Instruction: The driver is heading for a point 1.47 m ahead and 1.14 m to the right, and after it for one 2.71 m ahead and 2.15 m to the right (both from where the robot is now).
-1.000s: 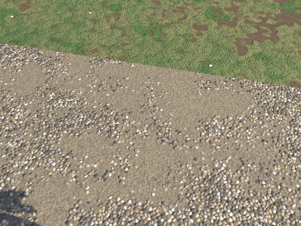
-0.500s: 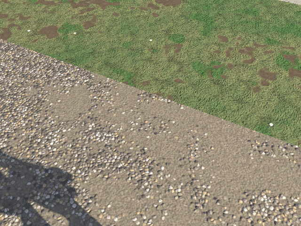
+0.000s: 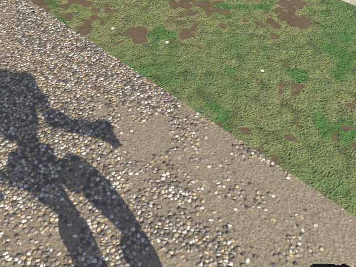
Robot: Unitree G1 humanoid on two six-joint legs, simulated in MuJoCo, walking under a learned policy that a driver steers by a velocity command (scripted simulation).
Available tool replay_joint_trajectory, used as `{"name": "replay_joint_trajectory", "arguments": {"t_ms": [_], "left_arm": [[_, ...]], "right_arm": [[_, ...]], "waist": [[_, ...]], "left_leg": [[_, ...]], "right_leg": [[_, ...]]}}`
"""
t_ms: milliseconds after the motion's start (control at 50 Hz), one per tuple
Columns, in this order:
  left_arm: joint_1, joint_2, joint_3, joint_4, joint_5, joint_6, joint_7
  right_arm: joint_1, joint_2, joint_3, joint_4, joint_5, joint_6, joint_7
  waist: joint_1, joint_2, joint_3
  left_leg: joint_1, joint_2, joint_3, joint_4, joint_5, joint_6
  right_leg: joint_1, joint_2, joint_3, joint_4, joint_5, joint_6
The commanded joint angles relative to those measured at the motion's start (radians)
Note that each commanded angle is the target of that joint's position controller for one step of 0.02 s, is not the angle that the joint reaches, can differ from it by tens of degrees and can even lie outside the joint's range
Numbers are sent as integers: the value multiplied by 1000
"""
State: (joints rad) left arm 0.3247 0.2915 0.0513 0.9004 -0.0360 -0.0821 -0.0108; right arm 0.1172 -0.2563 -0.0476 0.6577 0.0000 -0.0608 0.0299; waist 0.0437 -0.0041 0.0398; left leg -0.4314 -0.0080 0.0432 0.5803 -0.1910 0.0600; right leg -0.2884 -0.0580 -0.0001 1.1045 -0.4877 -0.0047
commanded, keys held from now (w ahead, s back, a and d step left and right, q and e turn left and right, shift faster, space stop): e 1.00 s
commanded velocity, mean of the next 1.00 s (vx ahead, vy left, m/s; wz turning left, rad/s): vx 0.10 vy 0.00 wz -0.46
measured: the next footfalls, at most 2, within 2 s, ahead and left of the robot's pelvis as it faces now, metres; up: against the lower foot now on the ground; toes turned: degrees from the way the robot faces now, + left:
right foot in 0.40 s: +0.26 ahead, -0.14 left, +0.00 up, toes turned -14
left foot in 0.84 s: +0.32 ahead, +0.09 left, +0.00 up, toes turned -32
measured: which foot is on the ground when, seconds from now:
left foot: down 0.00-0.40, up 0.42-0.82, down 0.84-1.00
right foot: up 0.00-0.38, down 0.40-0.84, up 0.86-1.00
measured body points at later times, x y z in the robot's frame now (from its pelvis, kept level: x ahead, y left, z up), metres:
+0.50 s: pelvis +0.16 -0.03 +0.00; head +0.21 -0.05 +0.45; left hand +0.38 +0.21 -0.09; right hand +0.25 -0.33 -0.12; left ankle +0.10 +0.11 -0.65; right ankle +0.22 -0.13 -0.73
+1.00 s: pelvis +0.21 +0.01 +0.01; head +0.25 +0.02 +0.46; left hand +0.51 +0.18 -0.09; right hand +0.17 -0.30 -0.08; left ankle +0.28 +0.11 -0.73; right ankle +0.14 -0.10 -0.64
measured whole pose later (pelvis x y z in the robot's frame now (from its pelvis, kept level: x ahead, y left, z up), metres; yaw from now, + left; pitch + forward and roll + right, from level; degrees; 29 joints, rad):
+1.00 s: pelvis +0.21 +0.01 +0.01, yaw -33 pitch +2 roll -1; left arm 0.19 0.35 0.11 0.62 -0.02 0.06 0.02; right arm 0.19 -0.26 -0.07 0.74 -0.02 -0.01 -0.04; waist -0.01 -0.05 0.01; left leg -0.28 0.02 0.01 0.47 -0.24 0.01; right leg -0.59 0.08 0.10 1.15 -0.40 0.06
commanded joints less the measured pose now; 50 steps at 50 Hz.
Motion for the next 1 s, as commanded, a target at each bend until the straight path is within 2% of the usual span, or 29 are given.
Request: {"name": "replay_joint_trajectory", "arguments": {"t_ms": [20, 40, 100, 140, 220, 300, 360, 380, 400, 420, 440, 460, 480, 500, 520, 540, 580, 640, 700, 760, 820, 840, 860, 880, 900, 920, 940, 960, 1000], "left_arm": [[-60, 118, 28, -87, 10, -19, 9], [-15, 107, 31, -70, 10, 1, 11], [29, 60, 29, -57, 13, 41, 20], [-19, 51, 29, -84, 22, 47, 23], [-135, 26, 18, -141, 30, 48, -1], [-194, 46, 27, -203, 32, 57, -29], [-173, 66, 40, -232, 31, 60, -46], [-118, 75, 48, -224, 30, 56, -46], [-34, 125, 69, -210, 36, 50, -36], [28, 248, 102, -221, 46, 51, -8], [15, 294, 101, -243, 63, 51, -5], [-5, 217, 82, -265, 54, 54, -10], [-77, 182, 72, -279, 41, 54, -9], [-126, 148, 64, -284, 22, 62, -3], [-165, 130, 58, -293, 16, 72, 5], [-184, 134, 58, -303, 27, 79, 11], [-184, 148, 65, -315, 41, 86, 22], [-164, 167, 75, -321, 33, 91, 40], [-174, 171, 77, -335, 34, 102, 46], [-175, 168, 77, -346, 33, 112, 42], [-196, 156, 72, -359, 17, 125, 46], [-173, 123, 63, -363, 18, 127, 48], [-162, 75, 52, -393, 17, 122, 44], [-165, 149, 74, -398, 32, 105, 38], [-136, 196, 93, -370, 28, 104, 33], [-106, 190, 97, -338, 23, 113, 33], [-88, 167, 93, -321, 25, 125, 38], [-90, 140, 85, -321, 24, 133, 36], [-138, 108, 72, -346, 12, 137, 31]], "right_arm": [[126, -118, -41, -5, -9, -19, -1], [91, -95, -36, -3, -12, -25, -1], [58, -105, -42, 27, -24, -48, -11], [43, -114, -44, 41, -28, -44, -31], [51, -140, -48, 64, -18, -18, -62], [71, -167, -59, 88, 1, 16, -71], [47, -181, -67, 85, 22, 41, -79], [32, -179, -67, 82, 28, 46, -84], [65, -167, -64, 89, 26, 47, -84], [85, -133, -50, 60, -13, 37, -78], [132, -75, -27, 31, -39, 30, -63], [79, -131, -39, 51, -11, 28, -47], [31, -140, -42, 36, 14, 34, -44], [19, -132, -44, 48, 6, 43, -54], [7, -144, -50, 46, -7, 55, -66], [18, -137, -51, 45, -9, 64, -68], [44, -108, -46, 51, -6, 66, -72], [28, -92, -37, 50, -4, 62, -77], [8, -101, -38, 44, 0, 57, -71], [12, -113, -44, 39, 6, 42, -58], [92, -120, -54, 60, 8, 25, -43], [129, -177, -71, 64, -6, 25, -45], [108, -278, -92, 59, -32, 37, -52], [84, -243, -85, 37, -59, 34, -49], [21, -188, -69, 8, -51, 31, -56], [-26, -153, -61, -2, -33, 32, -61], [-41, -135, -55, -9, -16, 34, -65], [-33, -129, -49, -9, -8, 38, -70], [6, -136, -49, -4, -14, 49, -78]], "waist": [[-71, 66, -119], [-34, 83, -113], [8, 86, -98], [9, 87, -73], [-40, 86, -68], [-65, 83, -69], [-45, 94, -74], [-14, 82, -98], [21, 22, -151], [24, -179, -235], [-33, -292, -367], [25, -135, -418], [4, -90, -311], [-21, -13, -224], [-40, -22, -172], [-61, -63, -158], [-68, -108, -165], [-49, -117, -195], [-34, -146, -188], [-25, -173, -175], [-72, -169, -166], [-70, -91, -174], [-20, 215, -128], [-37, 291, -120], [-16, 199, -113], [2, 148, -97], [-1, 131, -89], [-13, 129, -77], [-41, 144, -68]], "left_leg": [[395, 289, -288, -262, 463, 179], [323, 264, -214, -290, 523, 162], [228, 255, -84, -342, 683, 166], [225, 247, -15, -356, 688, 157], [279, 231, 81, -346, 626, 133], [390, 284, 79, -269, 611, 129], [420, 300, 76, -134, 671, 99], [408, 271, 100, -32, 716, 71], [359, 202, 133, 137, 663, 15], [120, 105, 151, 435, 253, -67], [-169, -83, 19, 716, -531, -118], [-195, -32, -147, 785, -493, -102], [-241, -2, -142, 760, -410, -88], [-244, 28, -131, 684, -346, -91], [-212, 42, -127, 607, -293, -97], [-147, 33, -113, 569, -250, -102], [-103, 8, -103, 467, -216, -118], [-75, -1, -120, 332, -170, -136], [-31, -12, -128, 233, -140, -137], [8, -26, -130, 125, -156, -121], [167, -25, -103, -147, -30, -79], [275, 105, -199, -218, -9, -33], [326, 320, -451, -280, 103, 96], [253, 440, -592, -312, 197, 217], [235, 401, -500, -290, 224, 205], [231, 327, -383, -266, 223, 150], [253, 281, -311, -251, 217, 117], [259, 267, -264, -247, 264, 119], [289, 240, -184, -255, 288, 128]], "right_leg": [[-384, -67, 72, 110, 92, -2], [-311, -77, 81, 87, 124, 7], [-251, -46, 78, 33, 218, 37], [-284, -40, 76, -64, 309, 48], [-260, -32, 19, -306, 485, 43], [-283, -19, -13, -407, 408, 14], [-245, 18, -55, -471, 288, -30], [-160, 53, -82, -552, 333, -54], [-3, 75, -55, -651, 548, -94], [241, -122, 224, -625, 1083, -192], [457, -337, 603, -647, 1232, -425], [426, -303, 551, -689, 1037, -405], [329, -259, 449, -708, 877, -351], [225, -206, 382, -735, 720, -290], [125, -170, 347, -762, 607, -258], [43, -133, 321, -781, 560, -244], [12, -103, 303, -790, 556, -240], [27, -96, 325, -775, 480, -231], [2, -85, 376, -780, 324, -214], [17, -83, 446, -764, 293, -202], [-17, -37, 459, -696, 314, -152], [-108, 17, 405, -599, 206, -100], [-324, 187, 190, -381, -32, -37], [-372, 168, 149, -129, -137, 9], [-358, 136, 172, 5, -71, 23], [-356, 128, 152, 60, -10, 39], [-375, 122, 139, 113, 45, 57], [-388, 117, 127, 155, 73, 74], [-396, 100, 71, 103, 118, 94]]}}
